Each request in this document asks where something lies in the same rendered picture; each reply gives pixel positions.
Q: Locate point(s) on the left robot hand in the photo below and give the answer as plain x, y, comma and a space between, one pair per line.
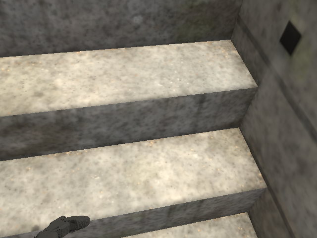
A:
64, 225

